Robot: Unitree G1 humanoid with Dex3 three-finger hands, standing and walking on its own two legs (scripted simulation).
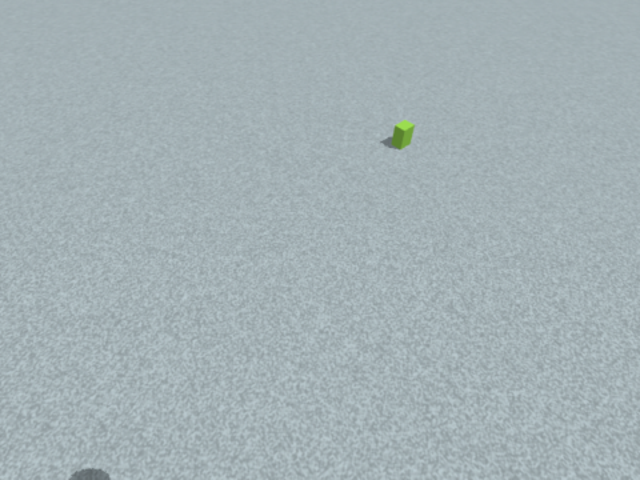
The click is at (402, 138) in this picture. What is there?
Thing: carton on end
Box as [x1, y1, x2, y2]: [391, 120, 414, 149]
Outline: 405,120 395,125 391,143 400,149 410,142 414,125
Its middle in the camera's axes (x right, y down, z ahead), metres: +0.46 -0.54 +2.08
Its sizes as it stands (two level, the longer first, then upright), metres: 0.084 0.066 0.119
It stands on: the floor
